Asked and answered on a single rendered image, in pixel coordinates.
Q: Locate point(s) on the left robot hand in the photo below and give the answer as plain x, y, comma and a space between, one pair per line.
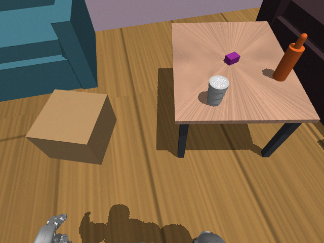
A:
47, 233

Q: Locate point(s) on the coffee table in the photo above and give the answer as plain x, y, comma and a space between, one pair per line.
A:
253, 95

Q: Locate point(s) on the armchair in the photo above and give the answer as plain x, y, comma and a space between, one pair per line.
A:
45, 45

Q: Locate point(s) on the sofa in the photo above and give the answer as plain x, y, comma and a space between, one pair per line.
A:
289, 19

